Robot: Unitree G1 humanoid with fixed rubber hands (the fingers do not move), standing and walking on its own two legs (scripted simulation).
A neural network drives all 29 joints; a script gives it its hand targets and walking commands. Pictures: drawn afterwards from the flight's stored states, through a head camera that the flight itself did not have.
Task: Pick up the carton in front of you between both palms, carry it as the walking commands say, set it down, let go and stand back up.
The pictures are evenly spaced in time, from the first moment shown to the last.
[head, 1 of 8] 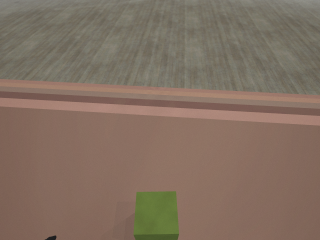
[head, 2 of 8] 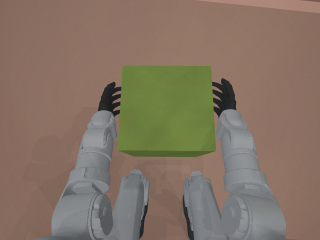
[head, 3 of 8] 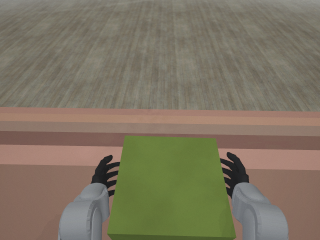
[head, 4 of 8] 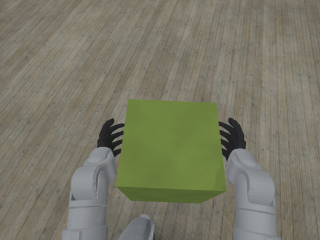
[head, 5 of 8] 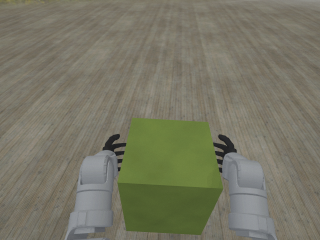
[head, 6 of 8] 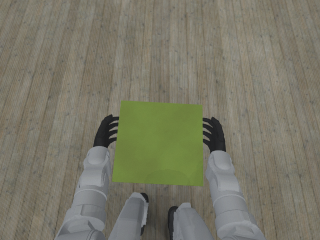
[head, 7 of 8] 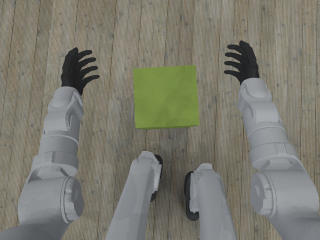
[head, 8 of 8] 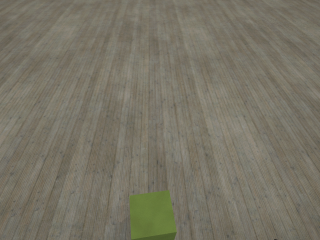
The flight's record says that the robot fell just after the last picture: no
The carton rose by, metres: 0.68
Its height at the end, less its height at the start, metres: -0.89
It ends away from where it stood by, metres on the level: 3.27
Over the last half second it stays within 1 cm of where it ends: yes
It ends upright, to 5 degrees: yes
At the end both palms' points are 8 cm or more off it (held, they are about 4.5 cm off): yes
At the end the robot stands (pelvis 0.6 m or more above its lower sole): yes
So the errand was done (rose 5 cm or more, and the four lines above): yes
